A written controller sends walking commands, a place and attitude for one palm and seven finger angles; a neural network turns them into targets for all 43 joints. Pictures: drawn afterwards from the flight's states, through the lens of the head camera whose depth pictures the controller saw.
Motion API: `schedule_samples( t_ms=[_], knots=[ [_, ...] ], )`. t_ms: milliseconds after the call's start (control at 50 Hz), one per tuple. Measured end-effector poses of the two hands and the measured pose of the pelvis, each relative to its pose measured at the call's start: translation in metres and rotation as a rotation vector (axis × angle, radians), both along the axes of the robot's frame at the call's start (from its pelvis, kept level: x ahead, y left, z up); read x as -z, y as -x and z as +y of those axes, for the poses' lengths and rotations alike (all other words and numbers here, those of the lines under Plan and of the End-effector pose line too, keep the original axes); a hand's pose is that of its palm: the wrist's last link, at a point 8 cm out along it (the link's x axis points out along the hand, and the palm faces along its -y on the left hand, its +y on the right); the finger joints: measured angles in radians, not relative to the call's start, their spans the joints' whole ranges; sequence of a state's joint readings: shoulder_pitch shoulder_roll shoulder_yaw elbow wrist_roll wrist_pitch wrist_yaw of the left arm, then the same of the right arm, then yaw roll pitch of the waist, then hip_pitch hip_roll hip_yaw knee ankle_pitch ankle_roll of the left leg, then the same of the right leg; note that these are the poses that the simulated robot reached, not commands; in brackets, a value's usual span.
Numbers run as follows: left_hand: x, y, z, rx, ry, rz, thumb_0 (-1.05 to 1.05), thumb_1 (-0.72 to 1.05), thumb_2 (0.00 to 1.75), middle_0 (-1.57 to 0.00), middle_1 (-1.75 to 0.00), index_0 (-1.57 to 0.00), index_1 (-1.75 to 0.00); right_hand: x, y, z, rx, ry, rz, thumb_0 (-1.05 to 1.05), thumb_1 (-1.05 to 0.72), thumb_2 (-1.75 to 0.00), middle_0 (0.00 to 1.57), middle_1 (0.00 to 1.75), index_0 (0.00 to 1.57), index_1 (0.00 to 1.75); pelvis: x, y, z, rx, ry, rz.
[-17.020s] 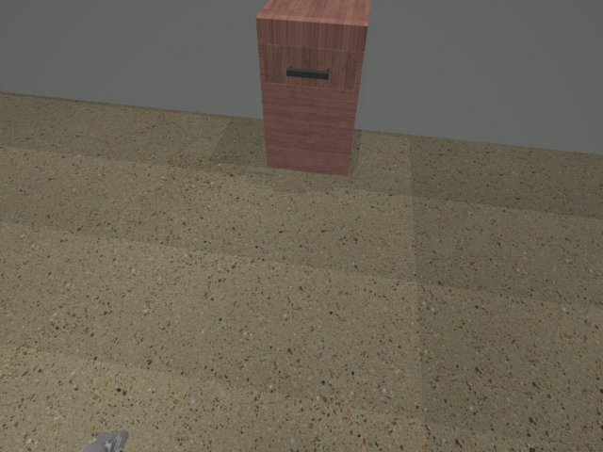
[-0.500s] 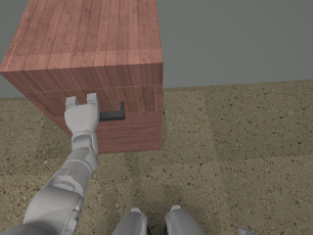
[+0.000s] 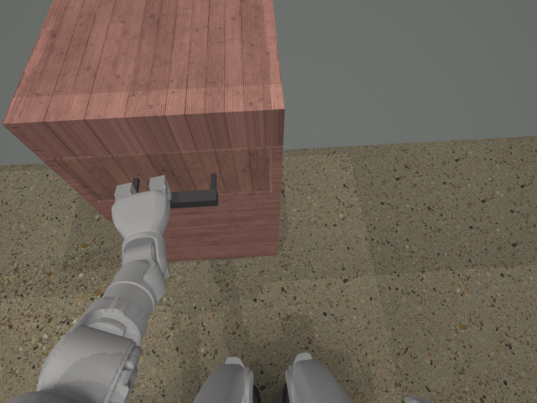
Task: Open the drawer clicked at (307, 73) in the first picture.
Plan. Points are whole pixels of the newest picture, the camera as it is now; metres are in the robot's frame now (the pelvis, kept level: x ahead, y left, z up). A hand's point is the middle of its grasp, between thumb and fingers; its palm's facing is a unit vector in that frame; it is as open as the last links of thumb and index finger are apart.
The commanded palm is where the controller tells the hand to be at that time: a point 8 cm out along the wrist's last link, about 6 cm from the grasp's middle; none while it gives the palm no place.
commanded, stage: lower the fingers behind the handle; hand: left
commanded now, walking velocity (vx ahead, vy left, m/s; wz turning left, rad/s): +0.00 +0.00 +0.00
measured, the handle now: (174, 190) +0.51 +0.18 -0.12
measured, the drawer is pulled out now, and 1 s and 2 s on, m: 0.00 0.00 0.00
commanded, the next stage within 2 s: lift the fingers back up to retry in 1.54 s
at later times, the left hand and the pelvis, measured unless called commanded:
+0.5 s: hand (166, 221) +0.43 +0.18 -0.10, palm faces -0.09 -0.05 -0.99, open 13.9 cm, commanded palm +0.41 +0.17 -0.05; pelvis -0.01 +0.01 -0.03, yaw +0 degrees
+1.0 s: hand (167, 223) +0.43 +0.18 -0.11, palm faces +0.01 -0.01 -1.00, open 14.0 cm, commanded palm +0.40 +0.17 -0.08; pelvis -0.02 +0.01 -0.05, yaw +1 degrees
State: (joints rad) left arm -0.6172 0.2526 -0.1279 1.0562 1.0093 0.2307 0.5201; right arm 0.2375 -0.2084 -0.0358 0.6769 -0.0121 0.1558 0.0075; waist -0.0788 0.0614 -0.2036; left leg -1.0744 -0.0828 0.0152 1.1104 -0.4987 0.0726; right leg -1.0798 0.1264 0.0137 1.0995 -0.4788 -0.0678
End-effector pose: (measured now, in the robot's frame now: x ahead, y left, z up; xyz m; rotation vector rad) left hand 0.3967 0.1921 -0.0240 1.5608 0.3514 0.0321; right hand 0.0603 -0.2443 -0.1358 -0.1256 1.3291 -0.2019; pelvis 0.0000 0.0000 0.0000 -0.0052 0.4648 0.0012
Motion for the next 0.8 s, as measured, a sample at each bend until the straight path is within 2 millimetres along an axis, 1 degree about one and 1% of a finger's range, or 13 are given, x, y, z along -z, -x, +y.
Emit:
schedule_samples(
  t_ms=[40, 100, 160, 200, 240, 280, 320, 380, 460, 540, 640, 800],
  knots=[
    [0.003, 0.009, -0.001, 0.043, 0.067, 0.055, 0.0, -0.48, 0.3, -0.32, -1.2, -0.32, -1.2, -0.006, 0.003, 0.002, -0.01, 0.012, 0.005, 0.0, -0.91, -0.9, 0.2, 0.3, 0.2, 0.3, -0.004, -0.003, 0.0, -0.012, 0.003, -0.006],
    [0.003, 0.012, -0.014, 0.183, 0.124, 0.044, 0.0, -0.48, 0.3, -0.32, -1.2, -0.32, -1.2, -0.01, 0.004, -0.001, -0.026, 0.047, 0.004, 0.0, -0.9, -0.9, 0.2, 0.3, 0.2, 0.3, -0.002, -0.005, 0.0, -0.03, 0.013, -0.007],
    [0.0, 0.004, -0.029, 0.317, 0.143, -0.051, 0.0, -0.48, 0.3, -0.32, -1.2, -0.32, -1.2, -0.007, 0.003, -0.008, -0.036, 0.086, -0.002, 0.0, -0.9, -0.9, 0.2, 0.3, 0.2, 0.3, 0.006, -0.005, 0.001, -0.041, 0.026, 0.008],
    [-0.002, -0.004, -0.034, 0.359, 0.139, -0.143, 0.0, -0.49, 0.3, -0.32, -1.2, -0.33, -1.2, -0.001, 0.001, -0.014, -0.04, 0.106, -0.005, 0.0, -0.9, -0.9, 0.2, 0.3, 0.2, 0.3, 0.015, -0.003, 0.002, -0.041, 0.033, 0.026],
    [-0.001, -0.013, -0.034, 0.345, 0.121, -0.227, 0.0, -0.49, 0.3, -0.32, -1.2, -0.32, -1.2, 0.007, 0.001, -0.017, -0.039, 0.112, -0.003, 0.0, -0.9, -0.9, 0.2, 0.3, 0.2, 0.3, 0.024, 0.0, 0.004, -0.035, 0.037, 0.044],
    [0.004, -0.018, -0.029, 0.283, 0.09, -0.273, 0.0, -0.48, 0.3, -0.32, -1.2, -0.32, -1.2, 0.015, 0.001, -0.018, -0.035, 0.104, 0.003, 0.0, -0.9, -0.9, 0.2, 0.3, 0.2, 0.3, 0.031, 0.003, 0.006, -0.026, 0.036, 0.057],
    [0.013, -0.019, -0.022, 0.207, 0.054, -0.268, 0.0, -0.48, 0.3, -0.32, -1.2, -0.32, -1.2, 0.022, 0.002, -0.016, -0.031, 0.085, 0.011, 0.0, -0.9, -0.9, 0.2, 0.3, 0.2, 0.3, 0.034, 0.005, 0.007, -0.017, 0.032, 0.063],
    [0.028, -0.013, -0.013, 0.131, 0.011, -0.192, 0.0, -0.48, 0.3, -0.31, -1.2, -0.32, -1.2, 0.027, 0.004, -0.009, -0.027, 0.051, 0.024, 0.0, -0.91, -0.9, 0.2, 0.3, 0.2, 0.3, 0.034, 0.008, 0.007, -0.009, 0.025, 0.064],
    [0.021, -0.015, -0.013, 0.124, 0.037, -0.148, 0.0, -0.48, 0.3, -0.29, -1.21, -0.3, -1.19, 0.024, 0.007, 0.001, -0.024, 0.03, 0.031, 0.0, -0.91, -0.9, 0.2, 0.3, 0.2, 0.3, 0.029, 0.007, 0.007, -0.015, 0.024, 0.06],
    [0.018, -0.018, -0.012, 0.152, 0.043, -0.095, 0.0, -0.48, 0.3, -0.29, -1.22, -0.31, -1.19, 0.018, 0.009, 0.004, -0.02, 0.035, 0.021, 0.0, -0.9, -0.9, 0.2, 0.3, 0.2, 0.3, 0.025, 0.004, 0.006, -0.02, 0.028, 0.054],
    [0.019, -0.019, -0.008, 0.193, 0.043, -0.116, 0.0, -0.48, 0.3, -0.31, -1.26, -0.31, -1.19, 0.019, 0.012, 0.0, -0.033, 0.057, 0.017, 0.0, -0.9, -0.9, 0.2, 0.3, 0.2, 0.3, 0.031, 0.004, 0.006, -0.024, 0.037, 0.061],
    [0.027, -0.013, -0.008, 0.203, 0.039, -0.194, 0.0, -0.48, 0.3, -0.27, -1.3, -0.31, -1.2, 0.032, 0.013, -0.008, -0.059, 0.067, 0.039, 0.0, -0.9, -0.9, 0.2, 0.3, 0.2, 0.3, 0.045, 0.012, 0.008, -0.027, 0.04, 0.076]
  ],
)
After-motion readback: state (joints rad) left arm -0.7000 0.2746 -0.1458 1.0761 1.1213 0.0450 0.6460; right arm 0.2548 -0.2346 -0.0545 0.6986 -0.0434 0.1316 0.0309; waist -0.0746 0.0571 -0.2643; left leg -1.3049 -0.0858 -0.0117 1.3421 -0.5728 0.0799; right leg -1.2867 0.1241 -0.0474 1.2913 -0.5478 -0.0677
